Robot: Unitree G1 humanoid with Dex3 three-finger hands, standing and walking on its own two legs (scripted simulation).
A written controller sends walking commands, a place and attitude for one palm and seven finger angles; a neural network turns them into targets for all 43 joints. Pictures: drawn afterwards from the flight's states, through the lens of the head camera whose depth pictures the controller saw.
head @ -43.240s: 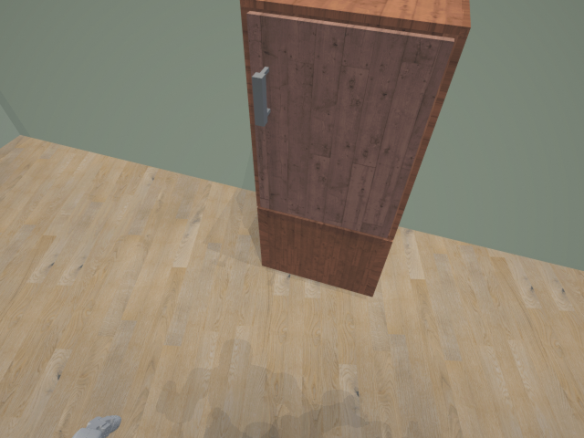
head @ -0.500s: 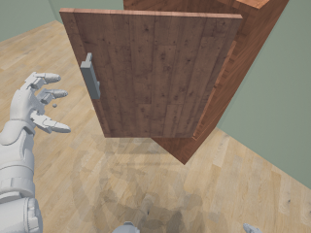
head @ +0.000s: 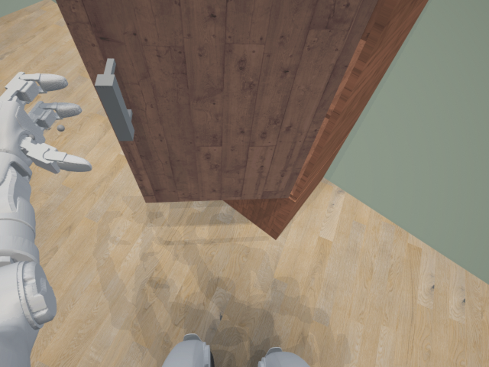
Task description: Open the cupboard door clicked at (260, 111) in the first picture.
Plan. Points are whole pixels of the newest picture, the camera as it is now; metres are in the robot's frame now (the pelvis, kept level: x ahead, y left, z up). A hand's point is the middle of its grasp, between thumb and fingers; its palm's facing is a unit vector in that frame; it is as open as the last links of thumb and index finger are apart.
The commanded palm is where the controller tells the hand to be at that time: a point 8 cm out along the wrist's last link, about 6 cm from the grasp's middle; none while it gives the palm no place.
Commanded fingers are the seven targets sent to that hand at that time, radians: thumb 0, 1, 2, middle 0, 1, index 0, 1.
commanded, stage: move the hooked fingers beside the handle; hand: left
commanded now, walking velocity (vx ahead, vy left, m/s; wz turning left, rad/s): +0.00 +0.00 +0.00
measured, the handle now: (118, 101) +0.52 +0.20 +0.09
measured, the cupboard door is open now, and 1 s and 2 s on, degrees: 43 43 43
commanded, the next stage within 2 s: slide the fingers in behind the handle in 1.14 s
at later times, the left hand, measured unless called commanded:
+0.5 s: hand (58, 127) +0.46 +0.27 +0.09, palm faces +0.05 -1.00 -0.03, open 14.0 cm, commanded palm +0.44 +0.31 +0.09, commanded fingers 0.00 -0.50 0.30 -0.30 -1.20 -0.30 -1.20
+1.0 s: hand (64, 122) +0.47 +0.27 +0.09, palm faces +0.04 -1.00 -0.01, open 14.0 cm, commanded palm +0.45 +0.32 +0.09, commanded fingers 0.00 -0.50 0.30 -0.30 -1.20 -0.30 -1.20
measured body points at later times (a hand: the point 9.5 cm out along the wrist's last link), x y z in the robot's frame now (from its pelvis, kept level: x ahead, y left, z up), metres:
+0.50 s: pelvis +0.01 +0.00 +0.00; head +0.11 +0.03 +0.44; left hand +0.45 +0.33 +0.09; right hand +0.02 -0.27 -0.10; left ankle +0.04 +0.07 -0.69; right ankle -0.02 -0.11 -0.69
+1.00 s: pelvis +0.00 +0.00 +0.00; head +0.11 +0.03 +0.43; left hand +0.47 +0.32 +0.09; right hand +0.02 -0.28 -0.11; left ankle +0.04 +0.08 -0.69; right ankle -0.02 -0.11 -0.69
